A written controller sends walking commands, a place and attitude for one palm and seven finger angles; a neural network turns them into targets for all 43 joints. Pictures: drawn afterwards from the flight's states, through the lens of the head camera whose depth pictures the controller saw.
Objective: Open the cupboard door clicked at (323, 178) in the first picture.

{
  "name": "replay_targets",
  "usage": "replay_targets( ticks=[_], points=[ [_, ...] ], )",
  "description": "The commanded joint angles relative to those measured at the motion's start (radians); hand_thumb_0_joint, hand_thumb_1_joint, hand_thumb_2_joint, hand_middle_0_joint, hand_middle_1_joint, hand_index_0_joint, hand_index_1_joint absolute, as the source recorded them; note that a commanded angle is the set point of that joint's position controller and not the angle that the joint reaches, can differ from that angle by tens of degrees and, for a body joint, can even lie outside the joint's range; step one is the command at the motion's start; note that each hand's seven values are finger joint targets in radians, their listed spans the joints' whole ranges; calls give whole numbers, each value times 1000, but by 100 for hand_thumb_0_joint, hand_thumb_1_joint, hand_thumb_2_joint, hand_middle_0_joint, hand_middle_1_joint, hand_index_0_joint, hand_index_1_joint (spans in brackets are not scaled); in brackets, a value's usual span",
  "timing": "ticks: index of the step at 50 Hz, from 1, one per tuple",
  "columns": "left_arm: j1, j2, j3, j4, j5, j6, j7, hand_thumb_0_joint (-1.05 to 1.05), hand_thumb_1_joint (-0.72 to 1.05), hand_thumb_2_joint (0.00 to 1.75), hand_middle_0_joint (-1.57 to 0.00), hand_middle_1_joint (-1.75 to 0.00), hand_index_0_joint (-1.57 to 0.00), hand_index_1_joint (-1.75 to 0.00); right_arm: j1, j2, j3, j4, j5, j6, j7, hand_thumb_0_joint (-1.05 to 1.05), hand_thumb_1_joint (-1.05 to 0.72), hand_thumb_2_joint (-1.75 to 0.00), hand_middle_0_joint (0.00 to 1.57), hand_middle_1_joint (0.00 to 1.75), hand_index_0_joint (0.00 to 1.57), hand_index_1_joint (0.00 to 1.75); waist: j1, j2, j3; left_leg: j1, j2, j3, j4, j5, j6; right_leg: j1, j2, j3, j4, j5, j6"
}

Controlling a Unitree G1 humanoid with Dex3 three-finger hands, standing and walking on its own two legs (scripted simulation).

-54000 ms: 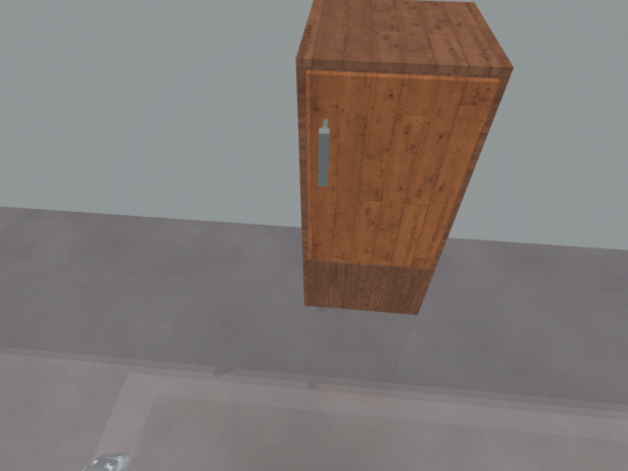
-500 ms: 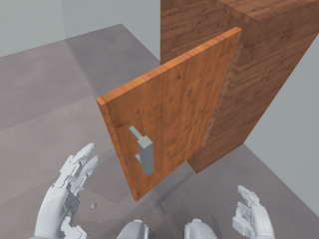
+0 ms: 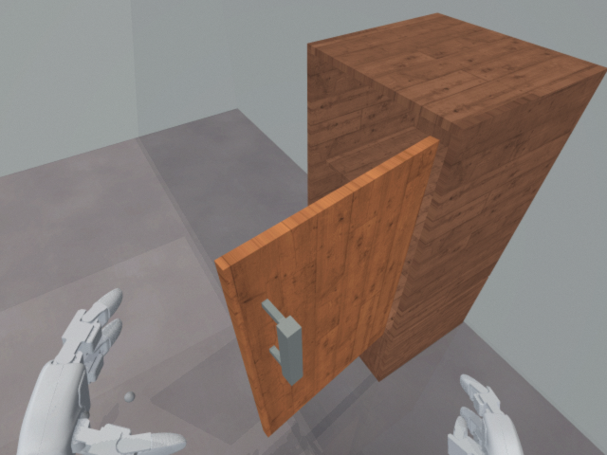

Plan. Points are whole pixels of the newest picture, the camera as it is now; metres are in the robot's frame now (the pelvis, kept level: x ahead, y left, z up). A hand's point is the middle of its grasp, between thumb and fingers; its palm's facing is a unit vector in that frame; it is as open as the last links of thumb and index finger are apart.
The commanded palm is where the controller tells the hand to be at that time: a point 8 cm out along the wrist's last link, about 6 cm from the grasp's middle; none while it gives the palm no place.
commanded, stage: draw the hand back to the body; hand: left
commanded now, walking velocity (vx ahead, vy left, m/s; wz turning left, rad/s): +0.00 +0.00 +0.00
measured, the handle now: (281, 342) +0.28 +0.06 +0.01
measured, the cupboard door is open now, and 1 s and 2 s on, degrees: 98 98 98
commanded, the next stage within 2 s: step back with the hand held close in 0.90 s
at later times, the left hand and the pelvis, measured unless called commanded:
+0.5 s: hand (43, 309) +0.20 +0.25 +0.19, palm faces +0.44 -0.80 -0.41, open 9.3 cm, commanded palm +0.15 +0.30 +0.22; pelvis +0.01 +0.00 +0.04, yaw +0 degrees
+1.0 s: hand (49, 307) +0.20 +0.24 +0.20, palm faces +0.45 -0.80 -0.39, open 7.4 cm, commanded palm +0.15 +0.28 +0.22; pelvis +0.01 -0.02 +0.05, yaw -1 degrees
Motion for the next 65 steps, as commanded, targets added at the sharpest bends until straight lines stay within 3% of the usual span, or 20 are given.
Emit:
replay_targets(
  ticks=[1,5,8,16,20,26,30,34,38,44,50,51,52,53,54,57,60,61,64,65],
  points=[
    [-25,144,97,-244,37,-29,70,0,2,52,-17,-30,-17,-30,-104,-101,-27,-140,-12,-68,-15,0,-90,-90,20,30,20,30,11,-31,-9,61,29,-31,-243,338,-18,198,-16,20,-189,209,-20],
    [-108,182,143,-237,45,-23,92,0,17,58,-17,-30,-17,-30,-121,-108,-18,-104,-14,-91,-19,0,-90,-90,20,30,20,30,16,-22,33,123,33,-40,-307,339,-21,243,-17,17,-241,200,-21],
    [-130,177,169,-199,44,-28,98,0,27,63,-18,-30,-18,-30,-129,-105,-13,-74,-16,-106,-17,0,-90,-90,20,30,20,30,20,-17,72,156,34,-40,-354,337,-24,273,-16,16,-276,195,-20],
    [-205,203,247,-162,29,-50,85,0,55,75,-19,-30,-19,-30,-177,-113,-15,-13,-23,-128,4,0,-90,-90,20,30,20,30,38,-10,92,245,38,-33,-450,440,-32,404,-17,20,-354,285,-22],
    [-262,248,316,-161,22,-61,84,0,69,81,-19,-30,-19,-30,-194,-116,-20,11,-26,-128,9,0,-90,-90,20,30,20,30,46,-10,87,286,37,-18,-479,474,-28,451,-15,27,-390,333,-24],
    [-352,269,369,-155,12,-77,81,0,90,90,-20,-30,-20,-30,-211,-113,-23,43,-27,-128,18,0,-90,-90,20,30,20,30,44,34,100,333,33,-9,-519,477,-29,481,-16,36,-434,344,-23],
    [-288,193,305,-63,6,-71,61,0,90,90,-20,-30,-20,-30,-214,-122,-34,53,-26,-113,29,0,-90,-90,20,30,20,30,41,-29,137,340,37,-1,-533,479,-21,482,-14,34,-459,351,-19],
    [-302,229,330,-104,7,-81,61,0,90,90,-20,-30,-20,-30,-225,-123,-42,51,-30,-104,31,0,-90,-90,20,30,20,30,46,-46,87,365,31,9,-537,475,-10,510,-15,46,-469,369,-14],
    [-332,268,357,-178,13,-94,69,0,90,90,-20,-30,-20,-30,-232,-115,-38,55,-32,-114,28,0,-90,-90,20,30,20,30,50,29,44,385,21,10,-535,499,-13,539,-17,55,-471,398,-18],
    [-327,246,343,-113,12,-87,70,0,90,90,-20,-30,-20,-30,-236,-110,-37,74,-29,-115,25,0,-90,-90,20,30,20,30,42,-1,128,382,23,15,-548,457,-13,499,-12,56,-504,356,-16],
    [-320,231,329,-73,10,-90,63,0,90,90,-20,-30,-20,-30,-248,-114,-44,77,-28,-107,27,0,-90,-90,20,30,20,30,46,-21,141,382,24,15,-559,410,-9,495,-12,63,-526,298,-15],
    [-421,253,331,-128,12,-97,66,0,90,90,-20,-30,-20,-30,-255,-116,-41,77,-27,-109,28,0,-90,-90,20,30,20,30,37,2,126,389,21,11,-563,402,-8,496,-15,67,-526,292,-15],
    [-493,369,459,-145,21,-141,75,0,90,90,-20,-30,-20,-30,-230,-133,-46,49,-21,-96,28,0,-90,-90,20,30,20,30,-7,-40,193,325,32,-1,-522,313,7,379,-63,194,-592,309,-17],
    [-385,295,408,-70,25,-149,66,0,90,90,-20,-30,-20,-30,-221,-123,-51,71,-28,-82,29,0,-90,-90,20,30,20,30,-13,-74,159,357,25,-5,-490,314,9,370,-90,203,-603,318,-23],
    [-342,283,392,-47,27,-147,64,0,90,90,-20,-30,-20,-30,-231,-125,-53,68,-31,-71,33,0,-90,-90,20,30,20,30,-12,-100,152,371,23,-2,-485,324,8,358,-96,210,-615,324,-23],
    [-297,266,374,-78,32,-167,64,0,90,90,-20,-30,-20,-30,-237,-135,-59,58,-36,-51,36,0,-90,-90,20,30,20,30,-15,-26,91,356,31,-6,-514,377,-1,401,-94,174,-567,393,-22],
    [-222,282,399,-104,29,-171,73,0,90,90,-20,-30,-20,-30,-243,-139,-69,43,-33,-28,34,0,-90,-90,20,30,20,30,-11,-5,10,335,49,-14,-532,488,-5,481,-79,127,-486,538,-13],
    [-200,284,406,-109,28,-170,76,0,90,90,-20,-30,-20,-30,-244,-134,-70,32,-30,-21,34,0,-90,-90,20,30,20,30,-11,-27,-14,326,54,-14,-530,517,-6,496,-75,122,-465,568,-9],
    [-174,307,432,-146,25,-170,84,0,90,90,-20,-30,-20,-30,-247,-132,-79,13,-23,0,32,0,-90,-90,20,30,20,30,-12,-59,-46,296,62,-17,-518,557,-8,516,-71,121,-426,643,-3],
    [-169,331,456,-153,25,-171,89,0,90,90,-20,-30,-20,-30,-251,-135,-80,12,-24,4,29,0,-90,-90,20,30,20,30,-9,-43,-57,277,63,-24,-519,572,-10,533,-74,113,-408,660,-5]
  ],
)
